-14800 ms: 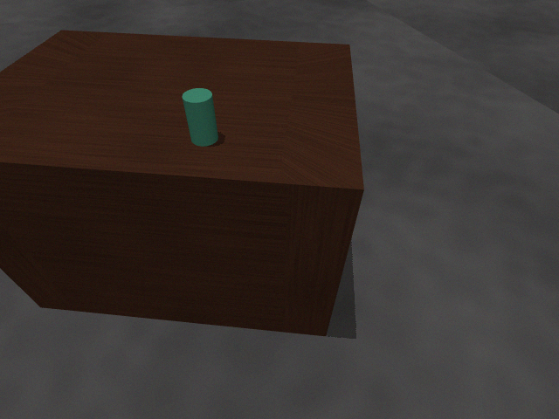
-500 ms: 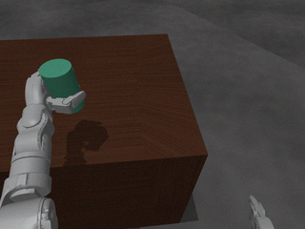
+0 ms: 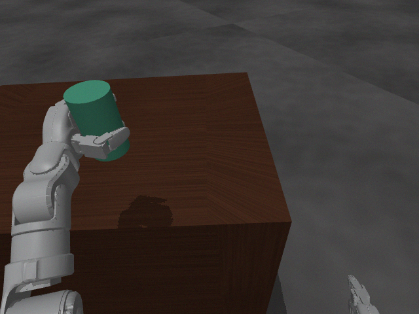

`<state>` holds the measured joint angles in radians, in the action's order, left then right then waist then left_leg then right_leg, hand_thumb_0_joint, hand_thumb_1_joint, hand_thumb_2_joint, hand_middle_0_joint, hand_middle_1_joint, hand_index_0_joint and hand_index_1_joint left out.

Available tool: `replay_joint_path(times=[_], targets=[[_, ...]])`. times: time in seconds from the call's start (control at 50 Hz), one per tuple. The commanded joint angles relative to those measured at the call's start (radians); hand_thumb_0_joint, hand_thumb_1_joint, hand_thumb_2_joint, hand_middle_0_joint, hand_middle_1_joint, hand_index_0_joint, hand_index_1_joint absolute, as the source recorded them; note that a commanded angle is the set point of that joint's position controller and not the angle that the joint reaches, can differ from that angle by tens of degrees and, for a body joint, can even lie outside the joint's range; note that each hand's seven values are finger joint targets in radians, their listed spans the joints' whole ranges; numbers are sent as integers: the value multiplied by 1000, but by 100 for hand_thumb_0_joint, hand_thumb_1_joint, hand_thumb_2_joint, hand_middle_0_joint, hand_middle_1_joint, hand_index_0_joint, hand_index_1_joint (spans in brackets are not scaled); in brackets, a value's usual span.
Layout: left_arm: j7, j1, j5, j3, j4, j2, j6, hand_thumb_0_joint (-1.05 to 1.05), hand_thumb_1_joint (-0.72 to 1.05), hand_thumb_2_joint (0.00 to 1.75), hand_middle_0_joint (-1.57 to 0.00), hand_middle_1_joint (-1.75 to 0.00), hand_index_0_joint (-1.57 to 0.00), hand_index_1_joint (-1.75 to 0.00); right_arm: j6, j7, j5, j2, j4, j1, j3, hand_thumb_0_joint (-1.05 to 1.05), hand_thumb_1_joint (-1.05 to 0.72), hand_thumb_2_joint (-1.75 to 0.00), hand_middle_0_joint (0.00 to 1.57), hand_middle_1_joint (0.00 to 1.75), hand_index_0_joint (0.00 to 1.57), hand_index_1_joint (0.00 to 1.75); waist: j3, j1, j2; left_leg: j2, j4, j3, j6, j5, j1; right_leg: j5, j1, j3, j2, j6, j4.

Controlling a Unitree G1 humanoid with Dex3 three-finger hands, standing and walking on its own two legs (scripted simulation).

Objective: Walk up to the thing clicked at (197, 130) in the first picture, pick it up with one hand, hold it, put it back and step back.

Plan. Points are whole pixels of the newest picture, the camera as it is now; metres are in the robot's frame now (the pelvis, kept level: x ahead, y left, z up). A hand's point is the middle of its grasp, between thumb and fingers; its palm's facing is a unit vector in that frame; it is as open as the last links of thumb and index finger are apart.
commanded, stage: lift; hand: left
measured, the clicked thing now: (100, 122) +0.38 +0.18 +0.25
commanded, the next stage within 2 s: hold in 0.48 s
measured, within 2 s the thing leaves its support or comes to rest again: neither
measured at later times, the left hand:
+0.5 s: hand (95, 121) +0.35 +0.17 +0.27, palm faces +0.13 -0.99 +0.01, open 9.5 cm
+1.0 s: hand (87, 108) +0.34 +0.17 +0.30, palm faces +0.11 -0.99 +0.01, open 9.4 cm
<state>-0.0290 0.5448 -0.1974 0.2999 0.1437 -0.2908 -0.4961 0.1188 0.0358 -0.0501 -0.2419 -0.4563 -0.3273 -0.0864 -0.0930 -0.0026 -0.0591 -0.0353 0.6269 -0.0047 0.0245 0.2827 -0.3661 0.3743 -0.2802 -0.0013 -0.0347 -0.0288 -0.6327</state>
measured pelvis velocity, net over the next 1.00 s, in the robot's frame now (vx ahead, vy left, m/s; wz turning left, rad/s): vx -0.01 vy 0.00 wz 0.00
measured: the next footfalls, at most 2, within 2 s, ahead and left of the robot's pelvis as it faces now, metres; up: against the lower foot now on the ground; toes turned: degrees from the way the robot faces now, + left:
none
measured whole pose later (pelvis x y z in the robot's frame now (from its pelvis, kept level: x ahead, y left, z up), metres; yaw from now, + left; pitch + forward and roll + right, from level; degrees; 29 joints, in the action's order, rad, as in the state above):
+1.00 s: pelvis -0.01 +0.00 +0.00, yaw +0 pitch -1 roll +0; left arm -0.02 0.59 -0.26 0.32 -0.06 -0.31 -0.77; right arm 0.21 0.03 -0.07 -0.24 -0.56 -0.30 -0.08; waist -0.10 -0.02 -0.08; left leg -0.03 0.59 -0.01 0.02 0.26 -0.31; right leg 0.35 -0.23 0.00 -0.04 -0.03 -0.60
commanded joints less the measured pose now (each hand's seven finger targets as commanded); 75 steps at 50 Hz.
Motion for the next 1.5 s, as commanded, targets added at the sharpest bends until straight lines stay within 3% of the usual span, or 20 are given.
replay_joint_path(times=[0.0, 0.46, 0.5, 0.56, 0.76, 0.78, 0.8, 0.94, 0.96, 1.0, 1.02, 1.12, 1.14, 1.16, 1.2, 1.34, 1.36, 1.4, 1.44, 1.48], targets=[[7, 449, -14, 61, -258, -211, 32, 0, 30, 130, -132, -142, -134, -142, 69, 10, -1, -115, 144, 115, -52, 0, 54, -5, 5, 5, 5, 5, -202, -7, 70, 33, -79, -29, -38, -171, 199, -231, -40, -46, 24, 12, 131], [20, 458, -44, 71, -357, -218, -89, 0, 20, 127, -131, -141, -134, -142, 129, 20, -13, -113, 51, 161, -40, 0, 54, -5, 5, 5, 5, 5, -157, -20, 63, 36, -108, -28, -38, -135, 214, -182, -47, -44, 25, 13, 163], [20, 450, -46, 70, -356, -211, -99, 0, 20, 127, -132, -141, -134, -142, 136, 25, -12, -148, 58, 164, -79, 0, 53, -5, 5, 5, 5, 5, -190, -10, 69, 32, -101, -23, -36, -167, 240, -214, -35, -50, 28, 13, 153], [19, 464, -47, 65, -380, -207, -112, 0, 17, 127, -132, -142, -134, -142, 141, 15, -14, -101, 61, 169, -26, 0, 54, -5, 5, 5, 5, 5, -184, -20, 60, 33, -95, -24, -36, -197, 237, -240, -30, -51, 30, 14, 144], [10, 473, -56, 83, -378, -223, -160, 0, 18, 120, -128, -137, -130, -137, 150, 13, -17, -134, 71, 151, -59, 0, 53, -5, 5, 5, 5, 5, -198, -11, 70, 33, -91, -24, -36, -224, 254, -269, -21, -50, 32, 11, 144], [7, 487, -55, 61, -393, -207, -163, 0, 17, 119, -128, -137, -130, -137, 150, 8, -19, -96, 75, 172, -23, 0, 53, -5, 5, 5, 5, 5, -193, -22, 62, 35, -89, -24, -36, -232, 243, -277, -20, -51, 31, 12, 142], [9, 477, -54, 84, -377, -235, -174, 0, 16, 120, -129, -137, -131, -137, 151, 9, -18, -135, 59, 148, -60, 0, 53, -5, 5, 5, 5, 5, -187, -13, 64, 34, -88, -25, -37, -227, 247, -275, -24, -49, 30, 11, 141], [11, 499, -63, 48, -410, -189, -206, 0, 22, 121, -128, -137, -130, -137, 155, -8, -29, -88, 79, 174, -18, 0, 53, -5, 5, 5, 5, 5, -178, -24, 44, 34, -103, -21, -31, -181, 234, -218, -45, -52, 36, 19, 151], [17, 494, -68, 91, -398, -231, -213, 0, 21, 121, -128, -136, -130, -137, 157, 0, -27, -147, 84, 163, -73, 0, 53, -5, 5, 5, 5, 5, -200, -16, 74, 35, -92, -24, -36, -203, 246, -247, -27, -48, 33, 13, 148], [22, 514, -62, 60, -425, -202, -221, 0, 20, 120, -126, -135, -128, -135, 159, -12, -27, -98, 59, 181, -25, 0, 54, -5, 5, 5, 5, 5, -179, -31, 34, 36, -98, -23, -29, -191, 229, -227, -40, -50, 35, 19, 144], [26, 516, -65, 94, -425, -234, -225, 0, 19, 121, -129, -137, -131, -137, 155, -7, -26, -135, 58, 159, -63, 0, 53, -6, 5, 5, 5, 5, -200, -25, 46, 34, -96, -23, -32, -194, 242, -231, -31, -50, 33, 18, 149], [32, 518, -66, 61, -442, -189, -242, 0, 20, 122, -128, -138, -130, -138, 160, -13, -33, -108, 82, 186, -43, 0, 53, -6, 5, 5, 5, 5, -218, -24, 76, 40, -78, -25, -35, -241, 252, -280, -22, -48, 32, 10, 138], [32, 487, -65, 110, -417, -248, -249, 0, 19, 123, -129, -139, -131, -139, 152, -11, -32, -133, 38, 155, -69, 0, 53, -6, 5, 5, 5, 5, -204, -31, 73, 41, -79, -26, -37, -240, 237, -281, -23, -46, 30, 10, 140], [26, 518, -63, 66, -443, -201, -251, 0, 20, 123, -128, -138, -130, -139, 153, -16, -32, -103, 46, 166, -41, 0, 53, -6, 5, 5, 5, 5, -203, -28, 55, 41, -79, -27, -35, -253, 242, -293, -26, -48, 30, 11, 138], [35, 506, -59, 97, -434, -237, -267, 0, 20, 123, -130, -140, -133, -140, 152, -16, -31, -124, 54, 161, -57, 0, 53, -5, 5, 5, 5, 5, -212, -33, 61, 38, -79, -26, -35, -256, 245, -293, -16, -48, 31, 12, 137], [35, 532, -64, 70, -402, -204, -280, 0, 19, 123, -129, -139, -131, -139, 158, -21, -33, -120, 63, 168, -51, 0, 53, -5, 5, 5, 5, 5, -167, -22, 90, 36, -92, -23, -35, -195, 231, -235, -44, -49, 33, 12, 145], [30, 559, -65, 6, -455, -149, -277, 0, 18, 121, -128, -138, -130, -138, 162, -27, -38, -90, 59, 185, -31, 0, 53, -5, 5, 5, 5, 5, -180, -27, 25, 41, -94, -26, -29, -207, 235, -243, -55, -52, 34, 19, 140], [33, 546, -63, 98, -412, -249, -273, 0, 17, 122, -128, -138, -130, -138, 160, -20, -35, -131, 59, 164, -65, 0, 53, -6, 5, 5, 5, 5, -204, -23, 68, 36, -91, -23, -34, -204, 241, -242, -33, -47, 33, 14, 142], [33, 587, -59, 23, -456, -171, -271, 0, 18, 122, -128, -139, -131, -139, 164, -25, -35, -98, 74, 180, -39, 0, 53, -6, 5, 5, 5, 5, -218, -18, 35, 38, -89, -25, -30, -219, 255, -256, -43, -50, 35, 18, 138], [46, 549, -62, 101, -380, -250, -274, 0, 19, 123, -127, -139, -130, -139, 160, -19, -37, -133, 54, 178, -74, 0, 54, -5, 5, 5, 5, 5, -199, -23, 87, 37, -91, -21, -33, -198, 235, -233, -39, -53, 37, 13, 146]])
